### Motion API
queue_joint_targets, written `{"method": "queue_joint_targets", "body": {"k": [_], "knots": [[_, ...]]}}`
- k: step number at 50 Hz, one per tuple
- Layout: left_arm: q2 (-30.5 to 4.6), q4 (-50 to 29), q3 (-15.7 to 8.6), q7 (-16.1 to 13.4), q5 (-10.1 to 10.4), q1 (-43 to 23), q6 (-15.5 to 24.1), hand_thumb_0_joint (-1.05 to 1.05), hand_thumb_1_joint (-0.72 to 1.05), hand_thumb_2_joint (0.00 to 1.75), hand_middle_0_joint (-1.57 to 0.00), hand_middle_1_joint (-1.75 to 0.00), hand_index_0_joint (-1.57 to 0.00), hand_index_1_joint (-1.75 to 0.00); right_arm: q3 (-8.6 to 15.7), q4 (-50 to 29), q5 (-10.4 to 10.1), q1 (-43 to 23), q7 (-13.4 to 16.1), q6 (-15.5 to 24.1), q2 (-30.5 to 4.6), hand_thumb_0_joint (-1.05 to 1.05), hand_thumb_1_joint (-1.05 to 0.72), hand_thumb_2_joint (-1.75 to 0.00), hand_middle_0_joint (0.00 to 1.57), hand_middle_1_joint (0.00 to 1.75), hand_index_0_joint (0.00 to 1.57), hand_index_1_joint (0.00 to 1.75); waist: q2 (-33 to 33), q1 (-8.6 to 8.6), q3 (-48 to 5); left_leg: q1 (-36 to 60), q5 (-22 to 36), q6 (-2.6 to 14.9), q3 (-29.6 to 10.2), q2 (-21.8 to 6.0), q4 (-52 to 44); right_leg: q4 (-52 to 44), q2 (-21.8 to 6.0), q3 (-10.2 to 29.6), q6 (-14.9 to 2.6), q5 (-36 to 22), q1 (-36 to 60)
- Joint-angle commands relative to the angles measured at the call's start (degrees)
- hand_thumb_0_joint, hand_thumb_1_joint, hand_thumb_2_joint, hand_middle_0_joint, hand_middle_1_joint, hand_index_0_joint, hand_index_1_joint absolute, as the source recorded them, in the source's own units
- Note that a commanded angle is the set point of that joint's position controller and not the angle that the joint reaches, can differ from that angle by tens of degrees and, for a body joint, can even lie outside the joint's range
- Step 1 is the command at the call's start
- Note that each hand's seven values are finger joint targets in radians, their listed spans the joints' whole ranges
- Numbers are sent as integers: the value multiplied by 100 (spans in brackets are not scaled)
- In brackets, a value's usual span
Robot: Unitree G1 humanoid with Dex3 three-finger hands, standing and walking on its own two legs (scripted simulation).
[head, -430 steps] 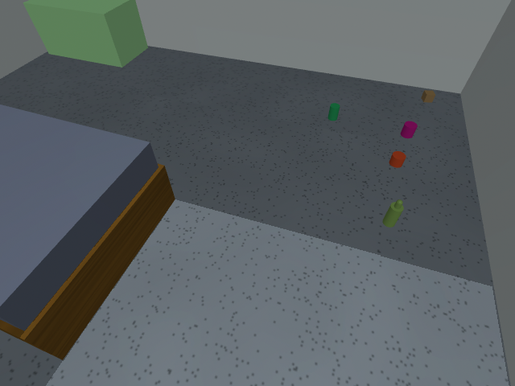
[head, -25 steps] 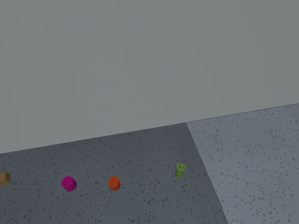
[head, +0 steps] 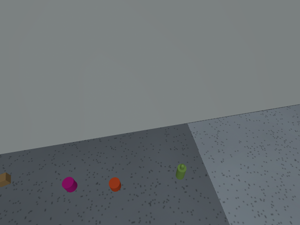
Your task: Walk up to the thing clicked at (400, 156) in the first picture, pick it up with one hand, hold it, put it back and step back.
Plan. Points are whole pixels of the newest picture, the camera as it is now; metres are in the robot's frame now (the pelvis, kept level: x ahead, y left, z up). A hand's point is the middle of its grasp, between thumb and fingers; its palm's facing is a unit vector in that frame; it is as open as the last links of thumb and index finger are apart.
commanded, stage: stand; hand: left
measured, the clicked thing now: (115, 184) +0.49 +0.26 -0.75
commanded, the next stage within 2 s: walk up in 0.16 s
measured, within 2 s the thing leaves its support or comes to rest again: neither
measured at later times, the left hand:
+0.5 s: hand out of the picture +0.07 +0.31 -0.17, palm faces +0.01 -0.94 -0.35, open 7.4 cm
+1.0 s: hand (74, 200) +0.23 +0.27 -0.15, palm faces +0.00 -0.95 -0.31, open 7.4 cm
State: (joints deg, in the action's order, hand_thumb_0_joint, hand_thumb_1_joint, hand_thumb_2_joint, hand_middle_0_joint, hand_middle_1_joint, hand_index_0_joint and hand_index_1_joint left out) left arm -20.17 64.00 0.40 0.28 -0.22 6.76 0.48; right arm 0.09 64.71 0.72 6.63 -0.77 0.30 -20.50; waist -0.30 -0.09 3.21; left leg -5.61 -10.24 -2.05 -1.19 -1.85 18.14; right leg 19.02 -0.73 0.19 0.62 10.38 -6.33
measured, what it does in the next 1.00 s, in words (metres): walks ahead: right foot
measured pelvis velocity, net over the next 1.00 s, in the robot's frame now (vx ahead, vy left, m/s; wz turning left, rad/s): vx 0.10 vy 0.03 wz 0.01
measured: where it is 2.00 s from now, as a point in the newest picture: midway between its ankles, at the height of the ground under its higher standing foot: outside the picture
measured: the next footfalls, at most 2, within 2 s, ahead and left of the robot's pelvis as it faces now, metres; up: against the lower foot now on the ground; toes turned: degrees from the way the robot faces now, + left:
right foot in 0.72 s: +0.17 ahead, -0.09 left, +0.00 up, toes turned +0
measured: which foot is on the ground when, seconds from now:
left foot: down 0.00-1.00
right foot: down 0.00-0.42, up 0.44-0.70, down 0.72-1.00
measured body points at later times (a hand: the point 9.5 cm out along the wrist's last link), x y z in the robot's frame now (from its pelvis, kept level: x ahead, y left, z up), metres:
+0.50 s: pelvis +0.05 +0.04 -0.01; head +0.07 +0.06 +0.44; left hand +0.07 +0.36 -0.15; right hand +0.11 -0.28 -0.12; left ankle +0.06 +0.15 -0.75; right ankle +0.01 -0.11 -0.72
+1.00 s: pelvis +0.10 +0.03 -0.01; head +0.13 +0.03 +0.44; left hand +0.23 +0.31 -0.13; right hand +0.19 -0.27 -0.14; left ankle +0.06 +0.15 -0.75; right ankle +0.13 -0.09 -0.75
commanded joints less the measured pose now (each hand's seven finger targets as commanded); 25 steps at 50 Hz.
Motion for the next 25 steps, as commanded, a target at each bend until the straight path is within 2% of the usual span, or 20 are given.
{"method": "queue_joint_targets", "body": {"k": [1, 5, 7, 8, 9, 10, 11, 12, 13, 14, 15, 16, 17, 18, 19, 20, 21, 22, 23, 25], "knots": [[-1280, -294, -263, -61, -17, -183, 128, 0, 90, 90, -20, -30, -20, -30, 212, -347, -27, -231, 99, 126, -1221, 0, -90, -90, 20, 30, 20, 30, -16, -11, -375, -15, 694, 261, -410, -570, -279, -285, -661, 467, -168, -715, 57], [-1285, -322, -275, -71, -32, -212, 127, 0, 90, 90, -20, -30, -20, -30, 224, -373, -20, -230, 109, 134, -1228, 0, -90, -90, 20, 30, 20, 30, -2, 7, -505, 85, 884, 251, -385, -576, -213, -253, -678, 457, -172, -907, 82], [-1285, -299, -274, -73, -27, -191, 121, 0, 90, 90, -20, -30, -20, -30, 207, -354, -20, -191, 107, 116, -1192, 0, -90, -90, 20, 30, 20, 30, 37, 12, -379, -24, 629, 249, -382, -553, -265, -303, -657, 461, -158, -677, 18], [-1485, -459, -517, -7, -73, 63, 176, 0, 90, 90, -20, -30, -20, -30, 398, -556, 33, 61, 13, 102, -1404, 0, -90, -90, 20, 30, 20, 30, 6, -23, -753, -14, -1371, 570, -185, -209, 136, -120, -311, 325, -345, 1393, 268], [-1513, -417, -555, 10, -124, 193, 173, 0, 90, 90, -20, -30, -20, -30, 420, -569, 83, 115, -23, 79, -1383, 0, -90, -90, 20, 30, 20, 30, 75, -96, -479, -566, -2241, 604, -238, -175, 268, -190, -439, 622, -483, 2358, 171], [-1590, -447, -632, 27, -149, 295, 172, 0, 90, 90, -20, -30, -20, -30, 434, -678, 111, 21, -47, 53, -1346, 0, -90, -90, 20, 30, 20, 30, 175, -184, -38, -1315, -2646, 580, -230, -102, 474, -342, -609, 992, -632, 3017, 129], [-1667, -506, -685, 32, -165, 478, 170, 0, 90, 90, -20, -30, -20, -30, 425, -812, 129, -103, -73, 40, -1248, 0, -90, -90, 20, 30, 20, 30, 371, -308, 380, -1966, -2478, 510, -84, 42, 860, -599, -900, 1422, -803, 3356, 204], [-1768, -568, -735, 14, -172, 586, 179, 0, 90, 90, -20, -30, -20, -30, 431, -931, 146, -194, -97, 49, -1117, 0, -90, -90, 20, 30, 20, 30, 838, -375, 638, -2146, -1638, 389, 224, 162, 1718, -1084, -1458, 1974, -1084, 3289, 89], [-1835, -690, -773, 4, -204, 560, 216, 0, 90, 90, -20, -30, -20, -30, 453, -1057, 168, -245, -95, 70, -1124, 0, -90, -90, 20, 30, 20, 30, 886, -396, 731, -2512, -1576, 340, -9, -82, 2257, -1151, -1848, 2241, -1376, 2329, 266], [-1787, -737, -786, -6, -202, 650, 250, 0, 90, 90, -20, -30, -20, -30, 472, -1117, 152, -177, -97, 114, -1162, 0, -90, -90, 20, 30, 20, 30, 766, -380, 566, -2573, -1654, 362, -187, -226, 2277, -1009, -1880, 2157, -1466, 1491, 524], [-1719, -783, -777, -7, -182, 647, 272, 0, 90, 90, -20, -30, -20, -30, 502, -1159, 156, -120, -126, 127, -1195, 0, -90, -90, 20, 30, 20, 30, 634, -333, 324, -2440, -1736, 375, -212, -250, 2335, -969, -1739, 1913, -1391, 1351, 583], [-1792, -932, -786, 0, -209, 467, 278, 0, 90, 90, -20, -30, -20, -30, 503, -1213, 128, 91, -145, 153, -1134, 0, -90, -90, 20, 30, 20, 30, 864, -224, 151, -2054, -1723, 377, -224, -326, 1933, -812, -1717, 1675, -1351, 1020, 475], [-1747, -1057, -751, 22, -195, 185, 257, 0, 90, 90, -20, -30, -20, -30, 538, -1157, 128, 355, -143, 190, -1105, 0, -90, -90, 20, 30, 20, 30, 978, -39, 66, -1544, -1509, 393, -144, -318, 1524, -579, -1569, 1342, -1220, 638, 222], [-1593, -1160, -678, 44, -149, 16, 212, 0, 90, 90, -20, -30, -20, -30, 571, -1050, 135, 595, -134, 216, -1044, 0, -90, -90, 20, 30, 20, 30, 854, 132, -38, -837, -995, 347, 88, -106, 899, -210, -1262, 860, -1022, 107, -137], [-1429, -1246, -603, 48, -109, -129, 159, 0, 90, 90, -20, -30, -20, -30, 621, -911, 147, 1002, -89, 233, -1037, 0, -90, -90, 20, 30, 20, 30, 632, 384, -232, 8, -327, 306, 279, 91, 318, 464, -991, 407, -812, -394, -575], [-1010, -1309, -465, 45, -58, -16, 114, 0, 90, 90, -20, -30, -20, -30, 732, -853, 226, 1258, -23, 249, -1319, 0, -90, -90, 20, 30, 20, 30, -388, 468, -337, 593, -13, 339, -530, -366, -348, 1618, -410, -135, -431, -117, -1162], [-669, -1350, -362, 20, -14, 177, 81, 0, 90, 90, -20, -30, -20, -30, 844, -965, 250, 1251, 23, 279, -1878, 0, -90, -90, 20, 30, 20, 30, -1599, 417, -322, 931, -189, 737, -2435, -1600, -887, 2567, 473, -253, -148, 1925, -2214], [-1250, -1164, -540, -61, -50, 414, 35, 0, 90, 90, -20, -30, -20, -30, 875, -1096, 151, 1045, 26, 273, -2063, 0, -90, -90, 20, 30, 20, 30, -892, 285, -276, 291, -647, 1336, -2696, -1904, -654, 2986, 172, 519, -219, 2325, -1786], [-1357, -1116, -530, -59, -11, 509, 36, 0, 90, 90, -20, -30, -20, -30, 801, -1183, 103, 879, 47, 279, -1814, 0, -90, -90, 20, 30, 20, 30, -574, 152, -75, 252, 200, 1480, -2238, -1772, -371, 3391, 99, 640, -238, 2233, -1842], [-1238, -1060, -522, -72, 30, 664, 43, 0, 90, 90, -20, -30, -20, -30, 695, -1298, 92, 739, 100, 317, -1554, 0, -90, -90, 20, 30, 20, 30, -707, 3, 38, 440, 1468, 1350, -1415, -1491, -113, 3472, -11, 744, -297, 1926, -2022]]}}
